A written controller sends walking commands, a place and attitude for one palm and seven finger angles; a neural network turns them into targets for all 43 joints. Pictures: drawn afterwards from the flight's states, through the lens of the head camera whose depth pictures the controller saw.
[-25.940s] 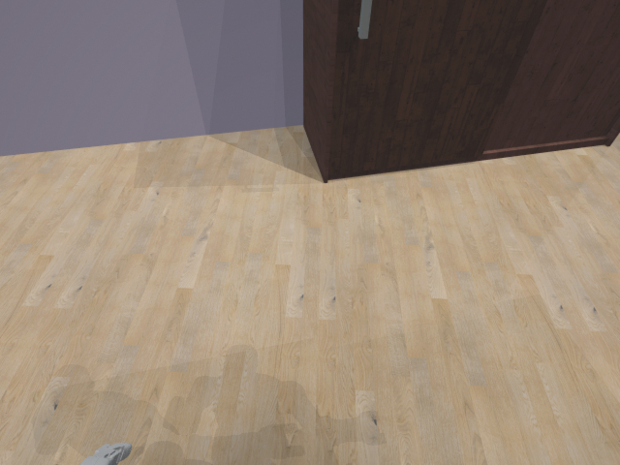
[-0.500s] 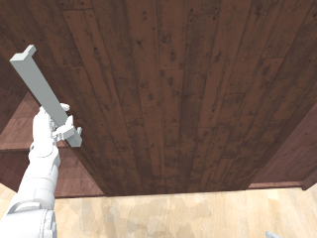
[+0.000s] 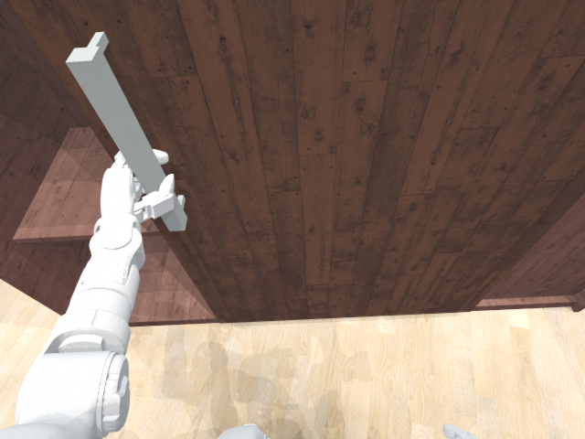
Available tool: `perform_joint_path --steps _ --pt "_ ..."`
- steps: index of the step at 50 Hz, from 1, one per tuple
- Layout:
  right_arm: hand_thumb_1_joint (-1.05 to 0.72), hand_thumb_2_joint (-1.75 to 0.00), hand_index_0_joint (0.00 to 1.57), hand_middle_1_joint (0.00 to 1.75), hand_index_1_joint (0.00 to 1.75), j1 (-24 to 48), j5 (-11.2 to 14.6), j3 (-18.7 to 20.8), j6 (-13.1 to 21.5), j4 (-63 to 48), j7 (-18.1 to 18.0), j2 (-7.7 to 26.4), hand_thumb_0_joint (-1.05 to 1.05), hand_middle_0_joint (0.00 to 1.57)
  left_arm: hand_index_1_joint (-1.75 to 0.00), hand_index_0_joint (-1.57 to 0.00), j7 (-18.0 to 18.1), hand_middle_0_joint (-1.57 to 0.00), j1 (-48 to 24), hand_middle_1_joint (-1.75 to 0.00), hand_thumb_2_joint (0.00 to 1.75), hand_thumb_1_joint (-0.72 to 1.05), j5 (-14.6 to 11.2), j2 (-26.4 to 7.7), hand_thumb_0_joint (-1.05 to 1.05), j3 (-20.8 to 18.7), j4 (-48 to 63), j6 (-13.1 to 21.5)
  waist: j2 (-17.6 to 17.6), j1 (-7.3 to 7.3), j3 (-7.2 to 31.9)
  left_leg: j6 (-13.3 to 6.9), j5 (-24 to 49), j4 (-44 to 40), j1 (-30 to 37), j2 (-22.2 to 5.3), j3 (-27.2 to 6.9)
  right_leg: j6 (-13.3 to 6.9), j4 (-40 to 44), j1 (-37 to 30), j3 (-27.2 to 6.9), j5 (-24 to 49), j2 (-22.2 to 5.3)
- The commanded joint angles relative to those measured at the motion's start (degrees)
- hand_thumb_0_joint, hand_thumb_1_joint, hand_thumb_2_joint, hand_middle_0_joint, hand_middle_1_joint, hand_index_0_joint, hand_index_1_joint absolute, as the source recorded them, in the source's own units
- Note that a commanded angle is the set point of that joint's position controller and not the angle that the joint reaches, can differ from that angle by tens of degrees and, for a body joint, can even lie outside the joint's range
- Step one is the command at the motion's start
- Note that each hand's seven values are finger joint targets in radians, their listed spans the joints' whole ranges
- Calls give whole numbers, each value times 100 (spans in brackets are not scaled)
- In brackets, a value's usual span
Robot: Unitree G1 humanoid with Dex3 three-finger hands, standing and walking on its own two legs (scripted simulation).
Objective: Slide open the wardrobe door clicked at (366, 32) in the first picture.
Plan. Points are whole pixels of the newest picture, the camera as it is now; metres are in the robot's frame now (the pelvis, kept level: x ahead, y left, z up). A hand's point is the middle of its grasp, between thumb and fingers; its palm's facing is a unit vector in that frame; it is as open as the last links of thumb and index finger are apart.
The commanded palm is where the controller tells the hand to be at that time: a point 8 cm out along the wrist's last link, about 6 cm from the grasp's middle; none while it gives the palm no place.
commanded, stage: stop walking and hold the door there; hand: left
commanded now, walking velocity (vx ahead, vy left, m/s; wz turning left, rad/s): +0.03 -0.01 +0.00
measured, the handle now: (146, 150) +0.48 +0.23 +0.12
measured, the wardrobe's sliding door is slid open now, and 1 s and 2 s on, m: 0.46 0.45 0.45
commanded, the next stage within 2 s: loosen the grip on the handle in 0.54 s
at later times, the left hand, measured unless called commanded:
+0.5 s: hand (162, 196) +0.43 +0.21 +0.08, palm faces +0.16 -0.96 -0.21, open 6.2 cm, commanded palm +0.40 +0.24 +0.06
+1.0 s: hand (157, 191) +0.42 +0.21 +0.09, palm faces +0.16 -0.97 -0.21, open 11.8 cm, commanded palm +0.39 +0.25 +0.09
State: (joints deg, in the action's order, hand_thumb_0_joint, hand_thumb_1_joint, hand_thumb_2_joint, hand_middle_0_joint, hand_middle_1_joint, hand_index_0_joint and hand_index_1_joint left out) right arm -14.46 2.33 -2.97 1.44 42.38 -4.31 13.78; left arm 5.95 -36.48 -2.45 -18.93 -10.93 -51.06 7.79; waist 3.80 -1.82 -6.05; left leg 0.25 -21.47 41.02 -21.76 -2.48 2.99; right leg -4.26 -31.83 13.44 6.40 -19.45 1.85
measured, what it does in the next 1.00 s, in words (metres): stands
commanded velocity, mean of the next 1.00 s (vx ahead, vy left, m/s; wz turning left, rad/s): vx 0.00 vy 0.00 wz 0.00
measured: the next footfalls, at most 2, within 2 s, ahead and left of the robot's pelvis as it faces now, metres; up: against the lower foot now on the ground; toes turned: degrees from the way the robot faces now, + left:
none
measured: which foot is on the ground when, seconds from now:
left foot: down 0.00-1.00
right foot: down 0.00-1.00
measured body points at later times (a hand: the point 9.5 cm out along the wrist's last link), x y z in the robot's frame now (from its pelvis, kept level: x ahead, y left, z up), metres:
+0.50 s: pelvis +0.00 +0.04 +0.00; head +0.03 +0.03 +0.45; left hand +0.41 +0.26 +0.09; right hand +0.08 -0.21 -0.12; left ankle +0.01 +0.14 -0.73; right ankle -0.03 -0.07 -0.73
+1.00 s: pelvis -0.03 +0.02 +0.00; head +0.01 +0.03 +0.45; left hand +0.41 +0.26 +0.10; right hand +0.02 -0.27 -0.10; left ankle +0.01 +0.14 -0.73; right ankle -0.03 -0.07 -0.73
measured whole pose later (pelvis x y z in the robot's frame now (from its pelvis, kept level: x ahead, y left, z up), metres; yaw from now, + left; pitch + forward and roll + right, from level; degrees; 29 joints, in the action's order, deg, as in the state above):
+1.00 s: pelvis -0.03 +0.02 +0.00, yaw -2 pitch +7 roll +0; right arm -19.7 2.3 2.3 3.0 38.9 -0.2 17.4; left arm 3.0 -40.8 1.8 -21.7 -13.5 -52.8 4.7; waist -1.3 -5.3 2.7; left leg -0.9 -13.3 33.5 -26.9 -3.2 5.5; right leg -2.4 -33.6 24.6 4.1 -15.9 0.9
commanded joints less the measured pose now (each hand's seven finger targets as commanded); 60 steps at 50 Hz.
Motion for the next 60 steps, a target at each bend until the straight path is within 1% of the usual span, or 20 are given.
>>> perform_joint_path --steps 1,5,9,17,31,32,33,34,35,36,38,39,41,43,47,51,52,53,55,60 --pt "-90 -90 20 30 30 22 -43 309 364 -664 -171 830 0 20 -140 -45 -120 -45 -1545 -140 90 90 63 -989 0 -23 515 160 -1007 178 1854 47 302 -576 -72 -76 -4 -171 459 -1681 -1204 4276 -1551" --pt "-90 -90 20 30 30 -55 -39 452 315 -615 -200 991 0 20 -140 -45 -173 -45 -1834 -140 90 90 25 -650 0 332 852 228 -439 104 2169 -216 3670 -1370 1624 -635 -364 461 -193 -767 -629 3348 -929" --pt "-90 -90 20 30 30 -56 -78 437 218 -625 -166 1006 0 20 -140 -45 -208 -45 -1688 -140 90 90 14 -276 0 597 881 295 322 14 2117 -511 4800 -1301 1982 -1119 -987 488 -212 -90 -509 1432 -529" --pt "-90 -90 20 30 30 -98 -53 456 153 -724 -198 1002 0 20 -140 -45 -140 -45 -1654 -140 90 90 -13 -250 0 661 748 299 -259 -5 2285 -121 3003 -1291 1425 -826 -427 334 358 -559 -820 2355 -864" --pt "-90 -90 20 30 30 -225 -62 431 69 -567 -253 969 0 20 -140 -45 -147 -45 -1570 -140 90 90 14 -346 0 599 124 396 -528 -4 2227 -102 3005 -1285 1350 -799 -337 364 366 -332 -814 2500 -901" --pt "-90 -90 20 30 30 -524 -203 1010 284 -907 -28 1130 0 20 -140 -45 -127 -45 -5099 -140 90 90 689 -4002 0 -2082 2282 706 -1476 229 1633 -332 2497 -1072 1240 -520 -133 523 831 57 -1242 2617 -662" --pt "-90 -90 20 30 30 -272 -488 1151 556 -312 150 1517 0 20 -140 -45 -239 -45 -5845 -140 84 78 864 -4130 0 -2425 1567 157 -66 -168 3290 -157 3816 -1407 1005 -107 -522 29 -980 -641 -472 4423 -246" --pt "-90 -90 20 30 30 -414 -164 857 702 -631 180 1064 0 20 -140 -45 -431 -45 -3991 -140 78 66 683 -1662 0 -478 346 -80 -975 -315 3144 -229 5256 -1444 1916 -43 -331 249 -283 513 -353 3134 -50" --pt "-90 -90 20 30 30 -935 -127 875 666 -459 243 1019 0 20 -140 -45 -578 -45 -2455 -140 73 54 560 -741 0 -633 -364 -143 -1414 -294 2732 -150 5404 -1154 1937 -163 -409 316 -112 1024 -222 2579 21" --pt "-90 -90 20 30 30 -627 -223 893 617 -674 356 1073 0 20 -140 -45 -677 -45 -2140 -140 67 42 273 -843 0 -773 592 15 -1114 75 3007 -118 4762 -934 1869 -169 -291 345 101 777 -372 2394 -108" --pt "-90 -90 20 30 30 -525 -224 855 542 -691 398 1112 0 20 -140 -45 -489 -45 -2184 -140 55 17 301 -1585 0 -1273 855 142 247 183 3335 -133 3941 -856 1854 72 -62 241 146 305 -531 2821 -213" --pt "-90 -90 20 30 30 -489 -207 820 517 -795 458 964 0 20 -140 -45 -466 -45 -2256 -140 49 5 400 -956 0 -564 1258 209 427 55 3257 -162 3808 -844 1793 83 -20 232 137 391 -532 2774 -193" --pt "-90 -90 20 30 30 -608 -132 846 458 -820 544 966 0 20 -140 -45 -443 -45 -2096 -140 37 -19 652 -580 0 -13 1114 123 125 -121 2802 -241 2955 -787 1323 71 -32 254 158 864 -465 2216 -156" --pt "-90 -90 20 30 30 -591 -66 823 356 -868 494 1109 0 20 -138 -44 -323 -44 -2147 -138 26 -43 656 -1256 0 -433 729 -28 -548 -193 2332 -304 1646 -938 613 125 -37 282 341 824 -507 1488 -180" --pt "-90 -90 20 30 30 -472 53 711 412 -1022 380 1062 0 20 -132 -38 -328 -38 -2472 -132 20 -55 472 -1305 0 -270 682 -136 -453 -164 2320 -339 679 -1092 201 251 96 338 627 679 -805 491 -259" --pt "-90 -90 20 30 30 -566 65 664 455 -962 329 1064 0 20 -125 -33 -333 -33 -2700 -125 20 -55 386 -1247 0 -168 489 -118 -477 -243 2121 -358 538 -1079 135 252 44 348 713 818 -832 251 -259" --pt "-90 -90 20 30 30 -551 53 688 463 -972 306 1146 0 20 -123 -32 -272 -32 -3453 -123 20 -55 395 -2075 0 -677 1244 -23 -242 -192 2633 -388 667 -1077 310 242 31 368 703 555 -931 368 -268" --pt "-90 -90 20 30 30 -587 29 695 449 -910 269 1110 0 20 -122 -30 -243 -30 -3428 -122 20 -55 453 -2119 0 -672 1086 -33 -220 -199 2685 -391 765 -1088 368 231 -16 359 611 481 -886 551 -236" --pt "-90 -90 20 30 30 -673 32 674 481 -937 295 1032 0 20 -118 -28 -283 -28 -2961 -118 20 -55 364 -1508 0 -388 791 -74 -440 -215 2624 -394 1044 -1065 387 244 12 363 573 445 -812 1022 -204" --pt "-90 -90 20 30 30 -825 9 690 513 -884 299 1052 0 20 -115 -25 -415 -25 -2862 -115 20 -55 283 -1362 0 -363 894 -22 -498 -217 2680 -370 1532 -1013 652 217 -63 348 420 501 -664 1618 -149"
